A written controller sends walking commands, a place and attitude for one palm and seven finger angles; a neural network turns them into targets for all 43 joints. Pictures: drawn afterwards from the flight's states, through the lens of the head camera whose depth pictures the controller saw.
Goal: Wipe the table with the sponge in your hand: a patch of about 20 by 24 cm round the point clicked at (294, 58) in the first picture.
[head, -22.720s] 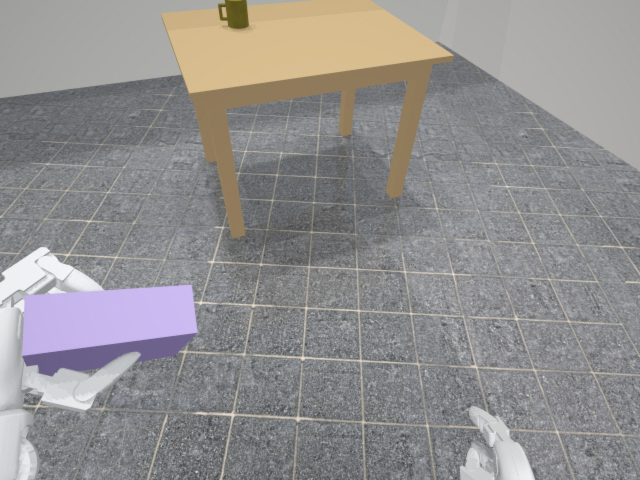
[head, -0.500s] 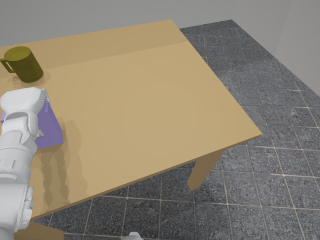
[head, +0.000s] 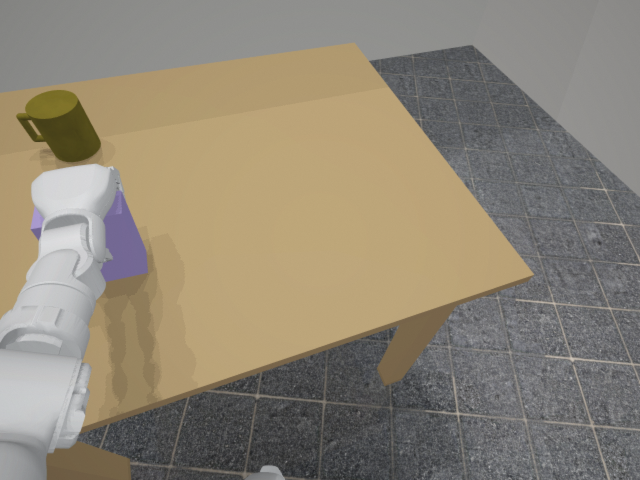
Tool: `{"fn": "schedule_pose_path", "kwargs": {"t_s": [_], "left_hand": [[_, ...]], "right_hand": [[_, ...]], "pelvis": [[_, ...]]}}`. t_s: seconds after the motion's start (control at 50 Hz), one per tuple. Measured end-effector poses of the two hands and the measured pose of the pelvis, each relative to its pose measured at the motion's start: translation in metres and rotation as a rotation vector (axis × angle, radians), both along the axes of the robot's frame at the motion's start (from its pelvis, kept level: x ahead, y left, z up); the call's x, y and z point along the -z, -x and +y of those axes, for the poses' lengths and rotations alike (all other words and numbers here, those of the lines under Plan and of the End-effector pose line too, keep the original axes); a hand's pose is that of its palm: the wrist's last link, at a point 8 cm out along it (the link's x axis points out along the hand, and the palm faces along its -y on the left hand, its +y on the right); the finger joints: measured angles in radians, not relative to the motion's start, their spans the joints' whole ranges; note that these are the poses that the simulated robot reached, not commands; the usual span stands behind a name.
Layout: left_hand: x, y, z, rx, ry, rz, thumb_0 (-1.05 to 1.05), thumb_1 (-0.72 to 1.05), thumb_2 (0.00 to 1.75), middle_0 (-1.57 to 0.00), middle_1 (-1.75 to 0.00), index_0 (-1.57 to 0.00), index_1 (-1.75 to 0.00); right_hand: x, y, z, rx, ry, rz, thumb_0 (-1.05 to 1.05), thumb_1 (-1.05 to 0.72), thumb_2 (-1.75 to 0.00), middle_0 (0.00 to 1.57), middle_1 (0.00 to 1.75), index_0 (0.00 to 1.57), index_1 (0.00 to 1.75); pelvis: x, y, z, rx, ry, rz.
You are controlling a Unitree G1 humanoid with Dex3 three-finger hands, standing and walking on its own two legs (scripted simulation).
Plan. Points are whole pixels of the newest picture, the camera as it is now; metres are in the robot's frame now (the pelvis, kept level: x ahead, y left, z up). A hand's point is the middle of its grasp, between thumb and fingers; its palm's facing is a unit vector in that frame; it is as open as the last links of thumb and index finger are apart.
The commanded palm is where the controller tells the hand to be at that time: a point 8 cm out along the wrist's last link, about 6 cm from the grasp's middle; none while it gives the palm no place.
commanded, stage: slide across to the middle lane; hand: left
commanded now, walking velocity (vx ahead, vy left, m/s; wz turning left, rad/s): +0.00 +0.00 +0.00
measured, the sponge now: (101, 251) +0.42 +0.33 -0.01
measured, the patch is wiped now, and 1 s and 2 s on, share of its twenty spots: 0.70 0.80 0.85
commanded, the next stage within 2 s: wipe back along the middle lane in 0.34 s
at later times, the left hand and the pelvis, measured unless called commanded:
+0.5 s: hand (143, 209) +0.45 +0.26 +0.04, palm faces -0.12 +0.01 -0.99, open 9.4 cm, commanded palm +0.43 +0.24 +0.09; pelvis +0.02 -0.02 +0.01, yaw -1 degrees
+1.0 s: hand (147, 229) +0.42 +0.25 +0.04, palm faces -0.04 -0.03 -1.00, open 9.4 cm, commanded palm +0.38 +0.23 +0.08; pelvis +0.03 -0.01 +0.01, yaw -1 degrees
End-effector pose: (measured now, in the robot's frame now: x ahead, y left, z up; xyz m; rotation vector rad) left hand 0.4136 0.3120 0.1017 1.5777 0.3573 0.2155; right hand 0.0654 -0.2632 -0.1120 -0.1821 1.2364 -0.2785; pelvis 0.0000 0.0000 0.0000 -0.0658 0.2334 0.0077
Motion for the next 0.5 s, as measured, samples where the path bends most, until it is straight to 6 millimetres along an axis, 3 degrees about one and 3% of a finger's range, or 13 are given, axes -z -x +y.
{"fn": "schedule_pose_path", "kwargs": {"t_s": [0.26, 0.5], "left_hand": [[0.000, -0.020, -0.043, 0.049, 0.013, 0.012, 0.00, -0.50, 1.14, -0.81, -1.43, -0.81, -1.45], [0.002, -0.028, -0.058, 0.003, -0.004, 0.023, 0.00, -0.50, 1.14, -0.81, -1.43, -0.81, -1.45]], "right_hand": [[0.000, -0.003, -0.005, 0.017, -0.018, -0.003, 0.00, -0.91, -0.90, 0.20, 0.30, 0.20, 0.30], [0.002, -0.011, -0.016, 0.027, -0.046, 0.012, 0.00, -0.91, -0.90, 0.20, 0.30, 0.20, 0.30]], "pelvis": [[-0.005, -0.008, -0.006, 0.012, -0.012, -0.005], [-0.007, -0.019, -0.018, 0.015, -0.020, -0.004]]}}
